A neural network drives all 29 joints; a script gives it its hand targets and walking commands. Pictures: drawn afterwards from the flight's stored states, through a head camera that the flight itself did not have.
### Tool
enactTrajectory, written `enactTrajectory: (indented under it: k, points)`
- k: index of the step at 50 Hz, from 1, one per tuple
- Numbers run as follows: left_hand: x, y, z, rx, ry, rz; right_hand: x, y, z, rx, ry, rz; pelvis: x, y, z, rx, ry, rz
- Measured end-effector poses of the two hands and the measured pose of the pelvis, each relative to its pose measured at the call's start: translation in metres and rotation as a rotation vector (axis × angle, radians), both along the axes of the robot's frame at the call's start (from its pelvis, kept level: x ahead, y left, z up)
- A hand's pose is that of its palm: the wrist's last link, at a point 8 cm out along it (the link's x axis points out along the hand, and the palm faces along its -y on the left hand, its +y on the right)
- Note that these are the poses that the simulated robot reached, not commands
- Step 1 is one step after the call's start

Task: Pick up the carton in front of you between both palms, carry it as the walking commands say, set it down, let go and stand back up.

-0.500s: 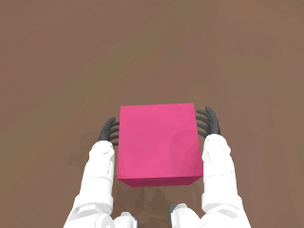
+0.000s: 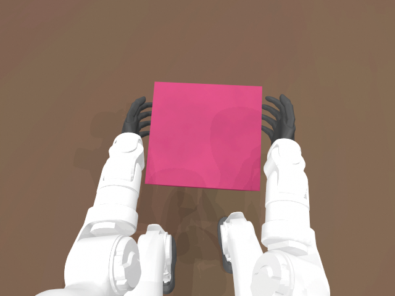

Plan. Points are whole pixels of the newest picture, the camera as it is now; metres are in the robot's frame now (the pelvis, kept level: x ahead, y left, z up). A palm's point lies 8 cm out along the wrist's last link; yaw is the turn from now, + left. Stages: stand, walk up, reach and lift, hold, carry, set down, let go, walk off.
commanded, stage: set down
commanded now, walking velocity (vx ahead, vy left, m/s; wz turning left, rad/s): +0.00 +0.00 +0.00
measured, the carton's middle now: (205, 145) +0.43 -0.05 -0.17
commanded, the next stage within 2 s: none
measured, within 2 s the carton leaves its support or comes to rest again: rests again in 1.64 s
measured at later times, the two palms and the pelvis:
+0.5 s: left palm (149, 136) +0.49 +0.09 -0.25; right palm (258, 151) +0.42 -0.19 -0.22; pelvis -0.03 +0.00 -0.13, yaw -1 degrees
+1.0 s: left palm (157, 137) +0.53 +0.09 -0.39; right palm (247, 149) +0.45 -0.19 -0.34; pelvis -0.03 +0.01 -0.21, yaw -3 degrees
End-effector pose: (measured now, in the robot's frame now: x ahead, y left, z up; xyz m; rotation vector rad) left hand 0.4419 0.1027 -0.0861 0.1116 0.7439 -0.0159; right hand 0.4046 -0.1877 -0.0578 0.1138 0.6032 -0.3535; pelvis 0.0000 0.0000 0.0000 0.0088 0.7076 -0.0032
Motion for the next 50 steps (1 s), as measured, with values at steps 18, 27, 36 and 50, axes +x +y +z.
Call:
enactTrajectory:
  k: [18, 27, 36, 50]
  points:
    - [0.033, -0.006, -0.119, 0.032, 0.011, -0.096, 0.009, -0.001, -0.121, -0.014, 0.02, -0.078, -0.021, -0.005, -0.098, -0.008, 0.106, 0.004]
    - [0.049, -0.009, -0.174, 0.04, 0.023, -0.147, 0.012, -0.001, -0.176, -0.023, 0.038, -0.108, -0.029, 0.0, -0.138, -0.022, 0.119, 0.008]
    - [0.063, -0.009, -0.232, 0.049, 0.039, -0.195, 0.016, 0.0, -0.232, -0.025, 0.06, -0.123, -0.035, 0.007, -0.172, -0.04, 0.118, 0.017]
    - [0.085, -0.012, -0.303, 0.046, 0.055, -0.246, 0.047, -0.004, -0.279, -0.035, 0.089, -0.098, -0.031, 0.012, -0.21, -0.073, 0.117, 0.018]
